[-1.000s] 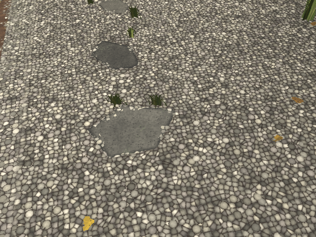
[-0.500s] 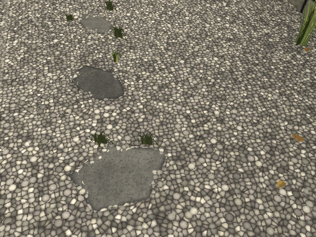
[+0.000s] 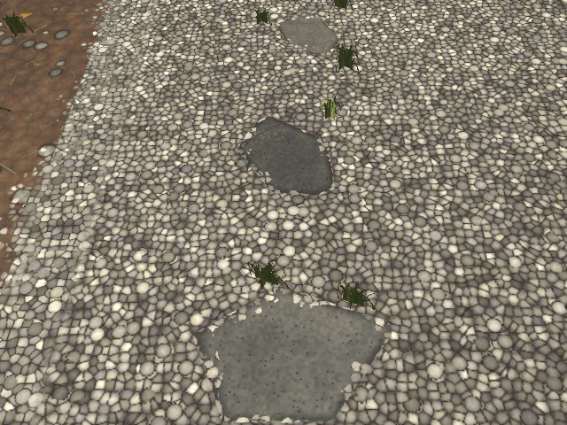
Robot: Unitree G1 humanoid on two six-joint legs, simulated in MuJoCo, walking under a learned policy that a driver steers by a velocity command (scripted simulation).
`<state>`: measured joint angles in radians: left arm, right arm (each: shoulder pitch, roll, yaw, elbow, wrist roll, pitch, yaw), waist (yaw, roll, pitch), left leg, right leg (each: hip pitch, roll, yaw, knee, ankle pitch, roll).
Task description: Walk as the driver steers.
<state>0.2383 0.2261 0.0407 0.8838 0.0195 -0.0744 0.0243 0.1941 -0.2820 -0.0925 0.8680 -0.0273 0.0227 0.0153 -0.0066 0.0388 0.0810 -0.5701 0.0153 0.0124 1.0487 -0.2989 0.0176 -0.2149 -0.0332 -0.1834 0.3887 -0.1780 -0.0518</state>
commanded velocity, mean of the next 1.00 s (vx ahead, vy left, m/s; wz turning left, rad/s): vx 0.04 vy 0.00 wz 0.19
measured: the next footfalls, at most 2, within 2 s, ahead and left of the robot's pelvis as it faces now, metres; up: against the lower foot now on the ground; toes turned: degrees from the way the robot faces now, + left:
left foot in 0.22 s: +0.13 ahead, +0.12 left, +0.00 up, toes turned +9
right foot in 0.58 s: +0.10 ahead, -0.09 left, +0.00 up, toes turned +8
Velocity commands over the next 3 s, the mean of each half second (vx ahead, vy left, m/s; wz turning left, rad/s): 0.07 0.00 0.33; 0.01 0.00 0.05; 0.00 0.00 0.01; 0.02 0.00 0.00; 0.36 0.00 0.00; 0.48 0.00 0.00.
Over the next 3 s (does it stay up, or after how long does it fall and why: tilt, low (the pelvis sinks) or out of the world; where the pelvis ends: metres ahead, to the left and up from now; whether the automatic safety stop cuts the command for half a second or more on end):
stays up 0.56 0.10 0.00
